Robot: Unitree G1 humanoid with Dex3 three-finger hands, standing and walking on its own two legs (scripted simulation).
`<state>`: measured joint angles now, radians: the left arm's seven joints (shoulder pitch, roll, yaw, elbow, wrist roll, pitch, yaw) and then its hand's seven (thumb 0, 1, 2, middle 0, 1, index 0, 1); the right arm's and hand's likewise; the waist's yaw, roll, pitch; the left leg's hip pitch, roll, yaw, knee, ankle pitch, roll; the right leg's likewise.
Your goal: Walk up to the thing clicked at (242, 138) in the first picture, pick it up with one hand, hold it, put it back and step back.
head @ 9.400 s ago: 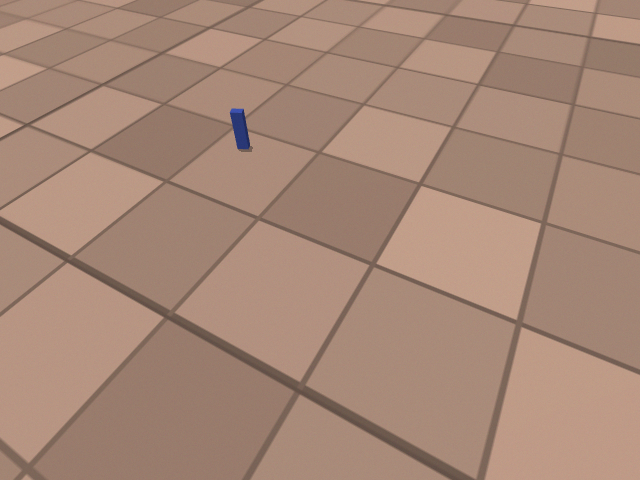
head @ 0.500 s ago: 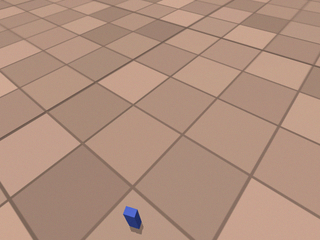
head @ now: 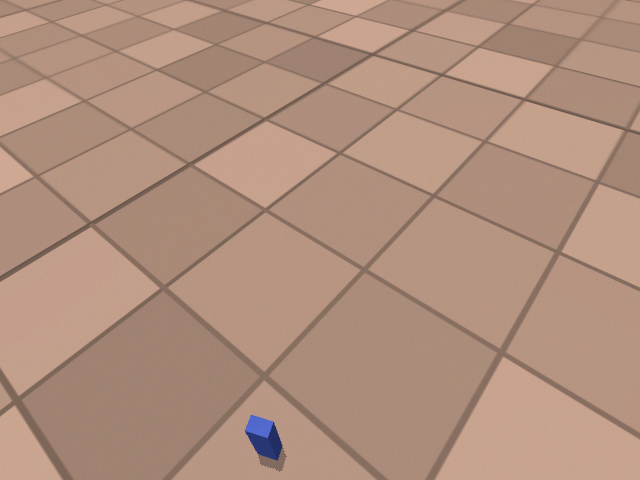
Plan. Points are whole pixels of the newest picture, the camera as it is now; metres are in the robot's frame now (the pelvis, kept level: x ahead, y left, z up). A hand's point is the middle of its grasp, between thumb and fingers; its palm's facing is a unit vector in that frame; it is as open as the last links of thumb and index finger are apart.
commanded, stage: stand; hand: left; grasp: from the side
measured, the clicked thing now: (265, 439) +0.37 +0.20 -0.67
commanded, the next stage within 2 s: go down in 0.74 s
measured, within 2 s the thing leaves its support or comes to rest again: neither
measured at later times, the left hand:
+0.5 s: hand out of the picture +0.07 +0.25 -0.15, palm faces -0.02 -0.94 -0.35, open 7.4 cm
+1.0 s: hand out of the picture +0.13 +0.25 -0.16, palm faces +0.05 -0.94 -0.33, open 9.0 cm
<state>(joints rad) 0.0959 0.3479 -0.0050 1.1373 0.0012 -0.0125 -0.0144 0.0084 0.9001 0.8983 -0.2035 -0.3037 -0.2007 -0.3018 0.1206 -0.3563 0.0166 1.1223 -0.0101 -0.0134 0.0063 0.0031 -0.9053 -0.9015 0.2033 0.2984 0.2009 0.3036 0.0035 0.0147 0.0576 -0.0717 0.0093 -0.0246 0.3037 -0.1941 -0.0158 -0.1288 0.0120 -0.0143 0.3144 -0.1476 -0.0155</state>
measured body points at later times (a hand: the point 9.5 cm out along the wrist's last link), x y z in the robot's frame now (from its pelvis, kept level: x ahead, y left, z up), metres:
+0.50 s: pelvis +0.00 +0.00 +0.00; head +0.01 -0.01 +0.45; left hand +0.08 +0.30 -0.13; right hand +0.08 -0.30 -0.14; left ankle -0.02 +0.13 -0.75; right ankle +0.02 -0.11 -0.75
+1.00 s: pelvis -0.01 +0.00 -0.01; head +0.04 -0.01 +0.43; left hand +0.13 +0.30 -0.14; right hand +0.09 -0.28 -0.14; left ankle -0.02 +0.13 -0.75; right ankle +0.02 -0.11 -0.75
